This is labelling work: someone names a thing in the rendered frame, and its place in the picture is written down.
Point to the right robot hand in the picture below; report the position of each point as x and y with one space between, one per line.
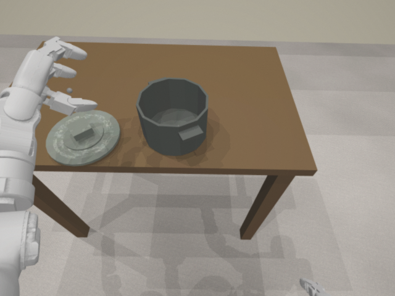
312 288

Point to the left robot upper arm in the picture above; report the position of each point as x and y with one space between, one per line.
19 247

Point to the left robot forearm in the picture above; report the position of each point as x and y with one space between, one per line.
19 117

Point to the knob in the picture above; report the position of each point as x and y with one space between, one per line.
80 129

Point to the table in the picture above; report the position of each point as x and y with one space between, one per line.
253 126

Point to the pot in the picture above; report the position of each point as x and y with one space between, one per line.
173 115

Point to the left robot hand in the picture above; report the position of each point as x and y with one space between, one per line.
38 67

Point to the lid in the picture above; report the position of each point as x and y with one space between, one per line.
64 149

